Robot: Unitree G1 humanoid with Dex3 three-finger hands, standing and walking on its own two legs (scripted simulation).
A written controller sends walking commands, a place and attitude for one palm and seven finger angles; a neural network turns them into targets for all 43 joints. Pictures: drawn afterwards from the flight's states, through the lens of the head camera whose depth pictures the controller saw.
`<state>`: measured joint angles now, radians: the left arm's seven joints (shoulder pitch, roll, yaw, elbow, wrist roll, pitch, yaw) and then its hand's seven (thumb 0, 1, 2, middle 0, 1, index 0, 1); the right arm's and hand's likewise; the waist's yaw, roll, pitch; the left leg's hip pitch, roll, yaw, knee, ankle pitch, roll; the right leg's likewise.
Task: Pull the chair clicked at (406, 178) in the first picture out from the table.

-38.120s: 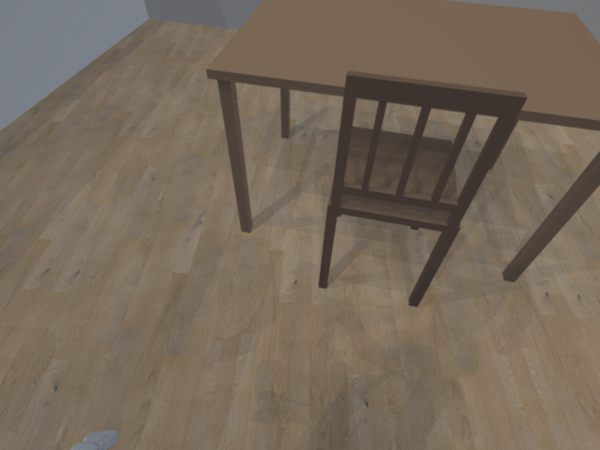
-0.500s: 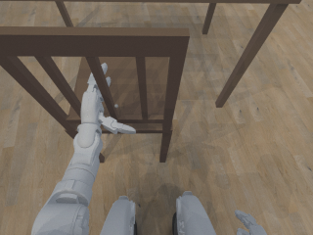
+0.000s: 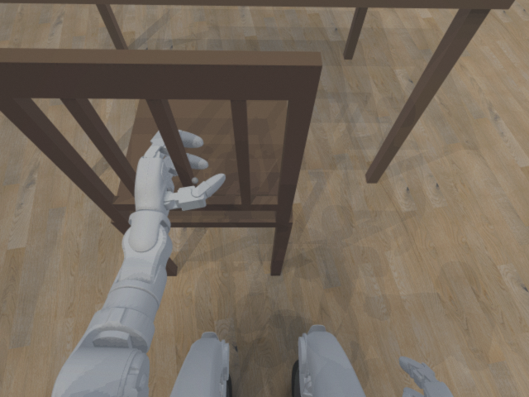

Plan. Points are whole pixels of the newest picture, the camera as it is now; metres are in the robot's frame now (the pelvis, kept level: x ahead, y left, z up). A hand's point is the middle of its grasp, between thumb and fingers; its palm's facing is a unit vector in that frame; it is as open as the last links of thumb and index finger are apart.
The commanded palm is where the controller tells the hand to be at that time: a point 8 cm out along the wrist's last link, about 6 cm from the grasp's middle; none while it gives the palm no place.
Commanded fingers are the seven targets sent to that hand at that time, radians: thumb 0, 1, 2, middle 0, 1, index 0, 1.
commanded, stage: hook a spindle and tug to test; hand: left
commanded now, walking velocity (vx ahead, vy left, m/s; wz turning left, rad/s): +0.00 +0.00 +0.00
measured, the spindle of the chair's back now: (180, 159) +0.46 +0.13 +0.04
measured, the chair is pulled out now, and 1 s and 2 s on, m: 0.16 0.21 0.30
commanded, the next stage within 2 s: step backward, pulling the chair out in 0.78 s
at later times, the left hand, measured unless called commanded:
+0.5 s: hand (198, 191) +0.41 +0.10 +0.03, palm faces -0.02 -1.00 -0.02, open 5.1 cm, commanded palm +0.37 +0.15 +0.03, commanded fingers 0.00 0.90 0.90 -0.50 -1.45 -0.50 -1.45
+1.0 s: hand (197, 204) +0.38 +0.10 +0.04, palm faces -0.06 -0.99 -0.13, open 5.2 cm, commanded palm +0.36 +0.15 +0.04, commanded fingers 0.00 0.90 0.90 -0.50 -1.45 -0.50 -1.45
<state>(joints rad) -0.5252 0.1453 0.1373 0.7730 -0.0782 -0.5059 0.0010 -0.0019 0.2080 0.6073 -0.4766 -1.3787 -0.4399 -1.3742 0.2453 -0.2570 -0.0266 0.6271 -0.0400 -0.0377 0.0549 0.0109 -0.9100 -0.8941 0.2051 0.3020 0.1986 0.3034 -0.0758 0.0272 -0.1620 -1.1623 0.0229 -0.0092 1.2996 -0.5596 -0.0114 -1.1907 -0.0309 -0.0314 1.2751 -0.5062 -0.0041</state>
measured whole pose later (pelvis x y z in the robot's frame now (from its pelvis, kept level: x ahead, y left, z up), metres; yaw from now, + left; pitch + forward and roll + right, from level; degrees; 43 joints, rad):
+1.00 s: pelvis +0.01 +0.00 +0.04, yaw +0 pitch +16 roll +0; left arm -0.30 0.14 0.00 0.51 -0.05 -0.26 0.07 0.04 0.75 0.84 -0.44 -1.33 -0.43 -1.45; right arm 0.17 -0.21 -0.02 0.52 0.04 0.13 -0.03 0.01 -0.91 -0.89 0.20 0.30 0.20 0.30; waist -0.06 0.03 -0.04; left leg -0.88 0.01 0.01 1.11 -0.51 -0.02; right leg -0.92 -0.04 -0.01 1.11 -0.47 0.00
